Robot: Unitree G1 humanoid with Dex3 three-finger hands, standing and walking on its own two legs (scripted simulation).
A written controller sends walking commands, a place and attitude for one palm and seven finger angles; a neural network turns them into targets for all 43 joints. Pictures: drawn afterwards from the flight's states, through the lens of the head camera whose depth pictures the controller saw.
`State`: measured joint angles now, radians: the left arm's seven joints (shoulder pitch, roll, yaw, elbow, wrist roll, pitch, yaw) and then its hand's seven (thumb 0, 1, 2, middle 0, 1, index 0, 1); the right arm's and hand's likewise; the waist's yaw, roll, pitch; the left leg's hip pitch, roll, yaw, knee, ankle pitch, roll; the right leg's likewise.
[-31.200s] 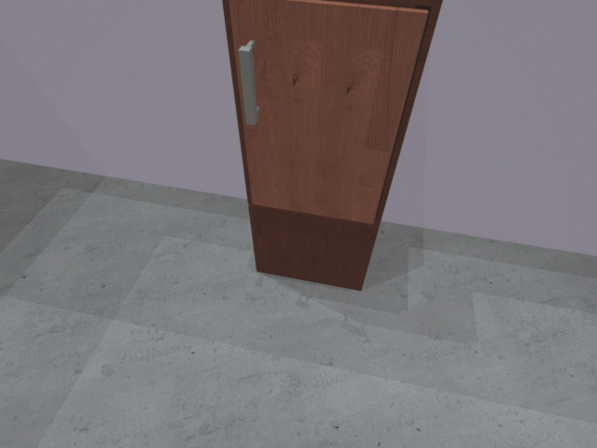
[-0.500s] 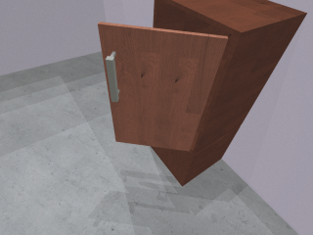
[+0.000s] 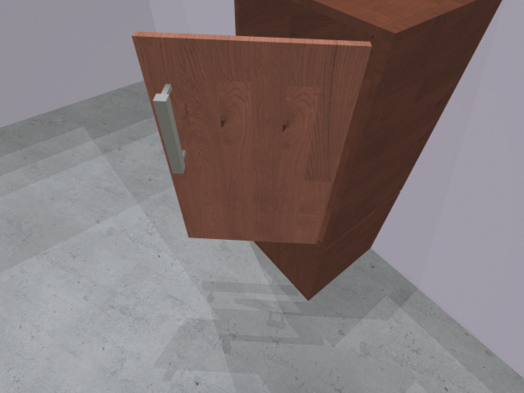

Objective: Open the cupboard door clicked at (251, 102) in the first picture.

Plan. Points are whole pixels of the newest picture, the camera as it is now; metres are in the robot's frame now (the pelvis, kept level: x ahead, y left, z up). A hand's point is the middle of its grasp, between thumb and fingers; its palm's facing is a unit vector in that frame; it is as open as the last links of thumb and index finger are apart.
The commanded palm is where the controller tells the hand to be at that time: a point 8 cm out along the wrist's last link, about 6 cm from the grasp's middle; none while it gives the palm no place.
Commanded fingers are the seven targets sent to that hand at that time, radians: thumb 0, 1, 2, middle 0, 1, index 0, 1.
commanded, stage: come to a stop and stand still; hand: left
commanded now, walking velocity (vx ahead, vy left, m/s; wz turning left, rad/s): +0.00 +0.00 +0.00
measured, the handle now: (173, 131) +0.56 +0.21 +0.08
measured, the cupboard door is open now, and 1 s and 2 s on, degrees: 48 48 48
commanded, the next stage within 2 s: look again from close up in 0.44 s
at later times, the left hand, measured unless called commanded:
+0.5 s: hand out of the picture +0.00 +0.15 -0.17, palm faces +0.01 -0.98 -0.20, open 7.4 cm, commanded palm none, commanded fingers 0.00 0.90 0.90 -0.20 -0.30 -0.20 -0.30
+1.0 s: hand out of the picture +0.03 +0.14 -0.17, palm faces +0.03 -0.98 -0.20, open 7.4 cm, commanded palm none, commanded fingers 0.00 0.90 0.90 -0.20 -0.30 -0.20 -0.30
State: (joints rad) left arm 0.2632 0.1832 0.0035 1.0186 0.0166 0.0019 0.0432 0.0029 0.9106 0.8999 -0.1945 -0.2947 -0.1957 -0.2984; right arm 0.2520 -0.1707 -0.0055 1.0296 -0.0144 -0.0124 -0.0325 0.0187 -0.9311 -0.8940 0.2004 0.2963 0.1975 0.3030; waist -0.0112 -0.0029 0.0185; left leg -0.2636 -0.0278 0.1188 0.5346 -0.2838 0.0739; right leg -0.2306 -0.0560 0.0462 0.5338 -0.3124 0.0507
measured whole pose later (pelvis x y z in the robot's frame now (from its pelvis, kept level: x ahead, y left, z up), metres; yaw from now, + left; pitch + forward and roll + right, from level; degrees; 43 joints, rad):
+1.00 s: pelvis +0.01 -0.04 +0.01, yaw +1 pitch +0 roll +0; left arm 0.26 0.19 -0.01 1.08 0.01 -0.02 0.03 0.00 0.91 0.90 -0.20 -0.29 -0.20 -0.30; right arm 0.20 -0.16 0.01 1.12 -0.01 -0.02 -0.02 0.01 -0.91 -0.89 0.20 0.30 0.20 0.30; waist 0.00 -0.03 0.04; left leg -0.20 0.01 0.08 0.44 -0.25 0.01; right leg -0.16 -0.01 0.01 0.45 -0.29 0.00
